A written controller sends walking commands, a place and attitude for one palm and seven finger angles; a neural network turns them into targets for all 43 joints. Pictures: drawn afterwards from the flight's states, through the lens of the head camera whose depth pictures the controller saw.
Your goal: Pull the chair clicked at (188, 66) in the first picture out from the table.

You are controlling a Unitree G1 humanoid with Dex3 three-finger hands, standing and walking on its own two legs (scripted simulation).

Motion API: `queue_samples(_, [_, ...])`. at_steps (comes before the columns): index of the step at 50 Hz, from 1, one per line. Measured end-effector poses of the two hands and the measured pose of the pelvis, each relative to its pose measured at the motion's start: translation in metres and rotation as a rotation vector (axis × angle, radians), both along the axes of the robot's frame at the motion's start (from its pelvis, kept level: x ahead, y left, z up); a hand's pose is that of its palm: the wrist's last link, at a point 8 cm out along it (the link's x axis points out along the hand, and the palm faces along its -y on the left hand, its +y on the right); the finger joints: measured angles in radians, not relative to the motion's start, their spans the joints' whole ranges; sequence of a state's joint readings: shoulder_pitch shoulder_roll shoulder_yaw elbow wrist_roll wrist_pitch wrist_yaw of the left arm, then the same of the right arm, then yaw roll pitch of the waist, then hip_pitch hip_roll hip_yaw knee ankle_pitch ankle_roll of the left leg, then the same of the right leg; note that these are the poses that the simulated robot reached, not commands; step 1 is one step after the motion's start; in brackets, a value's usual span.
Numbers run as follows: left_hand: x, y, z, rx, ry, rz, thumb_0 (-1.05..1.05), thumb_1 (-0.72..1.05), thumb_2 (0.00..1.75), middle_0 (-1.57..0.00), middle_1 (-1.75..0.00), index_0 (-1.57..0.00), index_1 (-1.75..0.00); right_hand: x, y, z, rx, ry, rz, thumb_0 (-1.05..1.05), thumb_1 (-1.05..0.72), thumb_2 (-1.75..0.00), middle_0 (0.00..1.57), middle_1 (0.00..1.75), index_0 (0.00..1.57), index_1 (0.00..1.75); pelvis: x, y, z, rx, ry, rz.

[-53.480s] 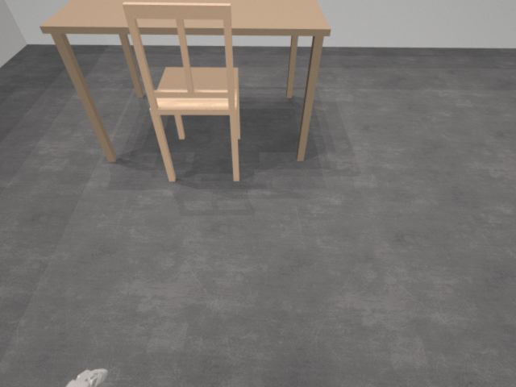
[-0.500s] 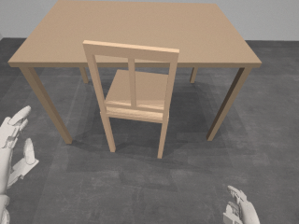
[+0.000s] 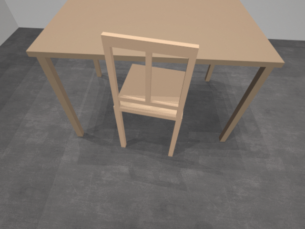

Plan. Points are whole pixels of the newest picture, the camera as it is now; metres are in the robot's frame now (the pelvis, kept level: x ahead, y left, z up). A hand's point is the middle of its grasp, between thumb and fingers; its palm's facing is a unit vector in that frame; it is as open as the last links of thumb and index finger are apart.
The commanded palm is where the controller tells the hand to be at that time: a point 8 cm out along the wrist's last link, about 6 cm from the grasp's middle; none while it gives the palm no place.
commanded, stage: let the arm hang, fingers relaxed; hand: left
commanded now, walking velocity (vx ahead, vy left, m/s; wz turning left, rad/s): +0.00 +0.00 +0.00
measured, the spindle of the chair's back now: (148, 78) +0.73 +0.06 -0.08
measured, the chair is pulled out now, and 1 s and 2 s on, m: -0.05 -0.05 -0.05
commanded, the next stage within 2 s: look to check the result in 0.56 s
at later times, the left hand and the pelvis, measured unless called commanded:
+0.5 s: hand out of the picture +0.00 +0.15 -0.18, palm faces +0.03 -0.99 -0.13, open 7.3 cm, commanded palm none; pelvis +0.01 +0.00 +0.00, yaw -1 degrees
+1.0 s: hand out of the picture +0.01 +0.14 -0.18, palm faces +0.03 -0.99 -0.15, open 7.3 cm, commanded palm none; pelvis +0.03 +0.00 +0.00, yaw -1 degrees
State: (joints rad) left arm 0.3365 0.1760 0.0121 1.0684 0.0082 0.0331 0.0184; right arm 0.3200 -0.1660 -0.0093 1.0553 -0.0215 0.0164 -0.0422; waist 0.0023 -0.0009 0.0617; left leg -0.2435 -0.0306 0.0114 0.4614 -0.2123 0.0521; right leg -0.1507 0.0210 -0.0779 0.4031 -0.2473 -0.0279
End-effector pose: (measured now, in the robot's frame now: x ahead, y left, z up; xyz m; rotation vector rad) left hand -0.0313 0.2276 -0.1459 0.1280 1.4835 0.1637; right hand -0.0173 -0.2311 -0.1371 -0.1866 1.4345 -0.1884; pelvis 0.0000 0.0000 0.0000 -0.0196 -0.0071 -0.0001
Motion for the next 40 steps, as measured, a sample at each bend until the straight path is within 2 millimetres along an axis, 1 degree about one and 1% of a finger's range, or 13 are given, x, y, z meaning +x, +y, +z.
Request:
queue_samples(3, [-0.006,0.0,0.003,0.005,0.019,0.0,0.0,0.93,0.9,-0.2,-0.3,-0.2,-0.3,-0.003,0.009,-0.004,0.025,0.001,-0.011,0.0,-0.91,-0.9,0.2,0.3,0.2,0.3,0.001,0.002,0.001,0.003,-0.005,-0.006])
queue_samples(6, [-0.006,-0.003,0.003,0.002,0.017,-0.003,0.0,0.92,0.9,-0.19,-0.3,-0.2,-0.3,-0.004,0.019,-0.008,0.051,-0.004,-0.019,0.0,-0.91,-0.9,0.2,0.3,0.2,0.3,0.001,0.003,0.001,0.006,-0.008,-0.01])
queue_samples(10, [0.002,-0.011,0.001,-0.013,-0.004,-0.008,0.01,0.92,0.9,-0.19,-0.3,-0.2,-0.3,-0.004,0.031,-0.011,0.079,-0.008,-0.026,0.0,-0.91,-0.9,0.2,0.3,0.2,0.3,0.002,0.004,0.001,0.009,-0.01,-0.014])
queue_samples(14, [0.014,-0.02,-0.002,-0.034,-0.035,-0.01,0.01,0.91,0.9,-0.19,-0.3,-0.2,-0.3,-0.008,0.036,-0.011,0.087,0.001,-0.033,0.0,-0.91,-0.9,0.2,0.3,0.2,0.3,0.005,0.004,0.001,0.011,-0.01,-0.015])
queue_samples(18, [0.022,-0.026,-0.004,-0.045,-0.045,-0.017,0.01,0.92,0.9,-0.2,-0.3,-0.2,-0.3,-0.01,0.037,-0.011,0.086,0.007,-0.046,0.0,-0.91,-0.9,0.2,0.3,0.2,0.3,0.007,0.004,0.001,0.013,-0.011,-0.018])
queue_samples(29, [0.024,-0.028,-0.004,-0.049,-0.024,-0.006,0.01,0.92,0.9,-0.2,-0.3,-0.2,-0.3,-0.015,0.034,-0.008,0.073,0.046,-0.061,0.0,-0.91,-0.9,0.2,0.3,0.2,0.3,0.015,0.002,0.0,0.014,-0.001,-0.018])
queue_samples(34, [0.024,-0.029,-0.004,-0.046,-0.008,-0.002,0.01,0.91,0.9,-0.19,-0.3,-0.2,-0.3,-0.012,0.033,-0.008,0.071,0.053,-0.062,0.0,-0.91,-0.9,0.2,0.3,0.2,0.3,0.02,0.001,0.0,0.016,0.002,-0.019])
queue_samples(40, [0.03,-0.03,-0.003,-0.041,-0.011,0.002,0.0,0.91,0.9,-0.19,-0.3,-0.2,-0.3,-0.003,0.031,-0.01,0.073,0.043,-0.058,0.0,-0.91,-0.9,0.2,0.3,0.2,0.3,0.027,-0.001,0.0,0.018,-0.001,-0.018])
